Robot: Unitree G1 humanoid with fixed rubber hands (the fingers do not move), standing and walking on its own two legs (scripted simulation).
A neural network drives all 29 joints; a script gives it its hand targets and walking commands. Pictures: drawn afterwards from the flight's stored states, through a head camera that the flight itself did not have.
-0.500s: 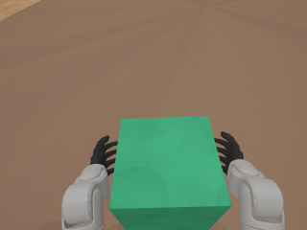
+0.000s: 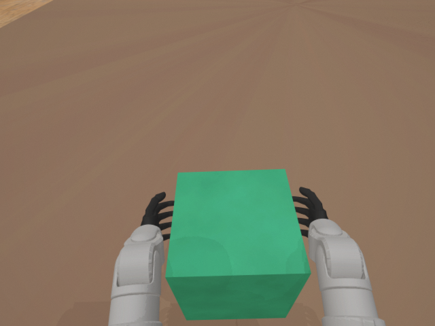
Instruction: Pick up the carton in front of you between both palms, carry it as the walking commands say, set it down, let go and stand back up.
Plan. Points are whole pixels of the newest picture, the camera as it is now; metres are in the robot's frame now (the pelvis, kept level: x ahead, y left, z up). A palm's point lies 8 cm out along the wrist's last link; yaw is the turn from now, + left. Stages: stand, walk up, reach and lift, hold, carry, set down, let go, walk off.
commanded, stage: carry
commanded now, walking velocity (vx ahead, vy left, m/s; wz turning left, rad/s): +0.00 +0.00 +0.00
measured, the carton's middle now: (233, 247) +0.28 +0.00 -0.04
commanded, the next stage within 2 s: hold in 0.44 s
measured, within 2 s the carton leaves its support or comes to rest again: neither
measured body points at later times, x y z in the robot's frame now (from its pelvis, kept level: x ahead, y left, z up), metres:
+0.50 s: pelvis -0.01 +0.01 +0.00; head -0.01 +0.00 +0.45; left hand +0.29 +0.16 +0.03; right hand +0.29 -0.14 +0.03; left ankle -0.07 +0.11 -0.73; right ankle +0.05 -0.11 -0.73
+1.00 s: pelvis -0.06 -0.01 -0.02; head +0.05 -0.03 +0.41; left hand +0.31 +0.17 -0.04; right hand +0.34 -0.13 -0.05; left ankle -0.07 +0.12 -0.73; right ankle +0.05 -0.12 -0.73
